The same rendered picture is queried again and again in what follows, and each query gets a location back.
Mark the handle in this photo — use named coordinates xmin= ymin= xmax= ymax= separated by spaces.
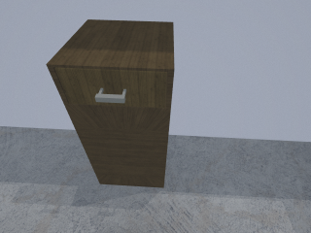
xmin=94 ymin=87 xmax=127 ymax=104

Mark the drawer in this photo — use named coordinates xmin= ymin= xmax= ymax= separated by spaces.
xmin=55 ymin=67 xmax=167 ymax=108

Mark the cabinet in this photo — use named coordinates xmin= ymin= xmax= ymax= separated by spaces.
xmin=46 ymin=19 xmax=175 ymax=188

